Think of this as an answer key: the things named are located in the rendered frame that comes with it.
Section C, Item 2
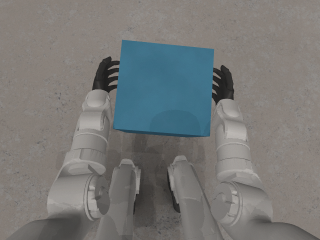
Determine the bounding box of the robot right hand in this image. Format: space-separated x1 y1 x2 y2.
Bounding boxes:
212 65 234 106

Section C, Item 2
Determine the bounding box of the carton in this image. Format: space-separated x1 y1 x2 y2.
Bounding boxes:
113 40 214 138

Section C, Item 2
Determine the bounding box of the left robot shin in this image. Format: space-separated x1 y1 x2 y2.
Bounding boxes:
112 159 136 202

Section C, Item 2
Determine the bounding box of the robot left hand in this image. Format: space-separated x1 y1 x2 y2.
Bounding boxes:
92 56 120 93

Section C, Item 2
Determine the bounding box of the robot left forearm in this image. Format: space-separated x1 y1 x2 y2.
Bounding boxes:
47 89 113 213

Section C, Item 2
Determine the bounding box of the right robot upper arm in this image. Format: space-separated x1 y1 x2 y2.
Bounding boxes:
210 180 320 240

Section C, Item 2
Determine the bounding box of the robot left thigh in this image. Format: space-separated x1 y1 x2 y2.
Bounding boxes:
95 164 141 240

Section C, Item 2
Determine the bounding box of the robot right forearm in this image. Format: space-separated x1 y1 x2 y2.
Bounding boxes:
211 98 267 194

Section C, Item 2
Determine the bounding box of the left robot upper arm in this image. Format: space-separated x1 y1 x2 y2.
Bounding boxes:
5 173 111 240

